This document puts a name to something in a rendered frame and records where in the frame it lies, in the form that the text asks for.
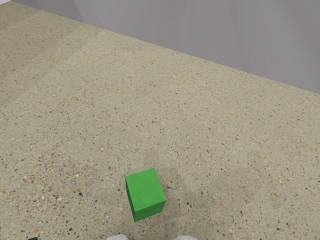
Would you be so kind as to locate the carton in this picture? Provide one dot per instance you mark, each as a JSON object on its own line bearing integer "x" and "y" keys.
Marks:
{"x": 145, "y": 194}

